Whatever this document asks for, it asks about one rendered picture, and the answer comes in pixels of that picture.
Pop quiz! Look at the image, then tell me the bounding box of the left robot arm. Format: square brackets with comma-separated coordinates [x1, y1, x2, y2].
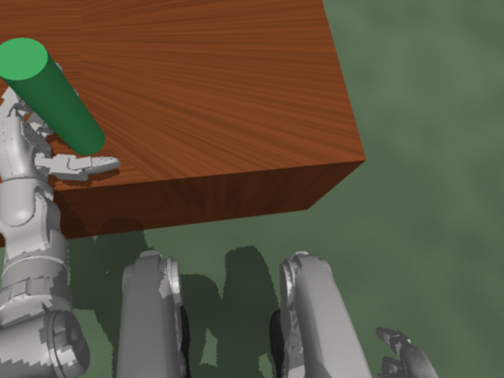
[0, 177, 91, 378]

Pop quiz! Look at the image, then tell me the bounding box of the left robot hand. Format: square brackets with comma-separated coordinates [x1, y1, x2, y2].
[0, 62, 121, 183]

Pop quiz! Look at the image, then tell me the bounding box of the right robot foot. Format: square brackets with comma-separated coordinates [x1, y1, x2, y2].
[269, 309, 285, 378]

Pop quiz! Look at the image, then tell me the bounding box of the can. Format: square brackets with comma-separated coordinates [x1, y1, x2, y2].
[0, 38, 106, 155]

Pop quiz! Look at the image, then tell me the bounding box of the right robot hand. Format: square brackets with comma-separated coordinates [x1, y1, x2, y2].
[376, 327, 439, 378]

